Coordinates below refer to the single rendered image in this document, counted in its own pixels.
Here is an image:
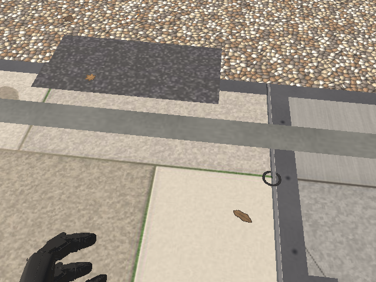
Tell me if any robot left hand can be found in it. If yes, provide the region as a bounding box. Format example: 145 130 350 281
19 232 107 282

